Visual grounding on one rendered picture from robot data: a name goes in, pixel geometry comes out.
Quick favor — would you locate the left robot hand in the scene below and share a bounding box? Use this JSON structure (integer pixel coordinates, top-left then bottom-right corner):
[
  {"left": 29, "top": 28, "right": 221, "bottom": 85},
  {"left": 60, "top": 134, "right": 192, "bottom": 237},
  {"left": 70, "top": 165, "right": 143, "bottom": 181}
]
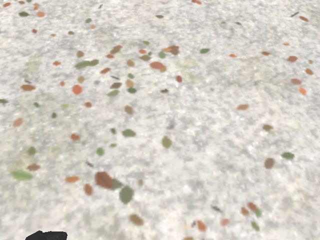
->
[{"left": 25, "top": 230, "right": 68, "bottom": 240}]

